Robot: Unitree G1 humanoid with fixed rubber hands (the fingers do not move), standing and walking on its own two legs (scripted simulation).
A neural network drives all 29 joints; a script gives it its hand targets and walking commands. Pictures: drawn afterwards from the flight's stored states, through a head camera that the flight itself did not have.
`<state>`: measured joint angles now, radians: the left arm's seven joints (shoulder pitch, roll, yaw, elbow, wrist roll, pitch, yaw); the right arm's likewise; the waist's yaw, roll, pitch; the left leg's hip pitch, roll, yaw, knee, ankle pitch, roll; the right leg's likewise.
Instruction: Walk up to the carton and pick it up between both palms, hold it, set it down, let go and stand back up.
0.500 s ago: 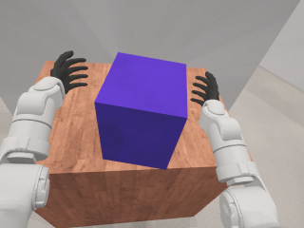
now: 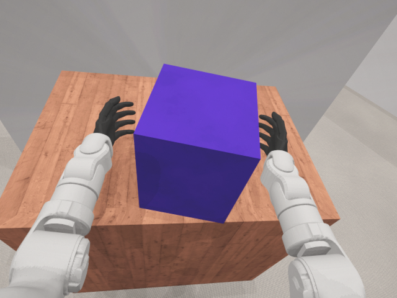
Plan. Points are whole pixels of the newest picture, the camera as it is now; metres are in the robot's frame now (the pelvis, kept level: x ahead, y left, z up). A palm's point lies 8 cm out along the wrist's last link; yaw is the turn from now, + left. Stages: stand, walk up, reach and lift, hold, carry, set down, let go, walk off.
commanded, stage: reach and lift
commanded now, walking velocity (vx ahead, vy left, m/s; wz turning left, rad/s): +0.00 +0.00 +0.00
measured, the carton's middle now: (195, 147) +0.42 +0.00 +0.06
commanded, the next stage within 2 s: none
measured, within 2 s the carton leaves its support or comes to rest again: leaves its support in 1.82 s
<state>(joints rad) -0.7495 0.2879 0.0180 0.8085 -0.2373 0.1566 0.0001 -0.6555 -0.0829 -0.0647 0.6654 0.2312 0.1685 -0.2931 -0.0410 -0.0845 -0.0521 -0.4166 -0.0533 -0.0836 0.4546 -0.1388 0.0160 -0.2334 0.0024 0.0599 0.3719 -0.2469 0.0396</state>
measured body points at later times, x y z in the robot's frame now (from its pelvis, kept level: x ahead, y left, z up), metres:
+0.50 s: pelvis +0.00 +0.00 +0.00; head +0.03 +0.05 +0.45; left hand +0.43 +0.16 +0.09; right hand +0.41 -0.15 +0.10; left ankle +0.05 +0.09 -0.74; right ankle -0.04 -0.15 -0.74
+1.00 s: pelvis +0.01 -0.02 +0.00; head -0.01 +0.02 +0.45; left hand +0.42 +0.14 +0.10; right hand +0.37 -0.16 +0.10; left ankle +0.05 +0.09 -0.74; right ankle -0.04 -0.15 -0.74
